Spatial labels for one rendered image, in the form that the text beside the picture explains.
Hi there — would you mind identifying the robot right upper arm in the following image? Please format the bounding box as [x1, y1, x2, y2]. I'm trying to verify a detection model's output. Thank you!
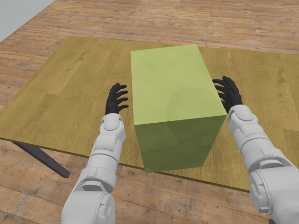
[249, 166, 299, 224]

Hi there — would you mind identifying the robot left hand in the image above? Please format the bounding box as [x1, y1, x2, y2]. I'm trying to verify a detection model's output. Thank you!
[105, 83, 128, 115]

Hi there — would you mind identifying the table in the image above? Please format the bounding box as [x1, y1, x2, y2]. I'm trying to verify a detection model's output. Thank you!
[0, 36, 299, 224]

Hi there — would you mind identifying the robot left upper arm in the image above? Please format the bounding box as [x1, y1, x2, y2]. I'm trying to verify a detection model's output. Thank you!
[62, 191, 115, 224]

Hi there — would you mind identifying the robot left forearm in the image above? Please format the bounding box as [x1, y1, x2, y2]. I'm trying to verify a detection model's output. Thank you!
[61, 113, 126, 224]

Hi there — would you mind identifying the carton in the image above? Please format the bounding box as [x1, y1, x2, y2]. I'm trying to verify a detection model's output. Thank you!
[131, 44, 227, 173]

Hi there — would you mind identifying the robot right hand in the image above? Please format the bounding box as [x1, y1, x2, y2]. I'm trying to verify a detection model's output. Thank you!
[212, 76, 243, 113]

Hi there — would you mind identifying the robot right forearm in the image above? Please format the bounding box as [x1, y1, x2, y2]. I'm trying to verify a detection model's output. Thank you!
[228, 105, 299, 175]

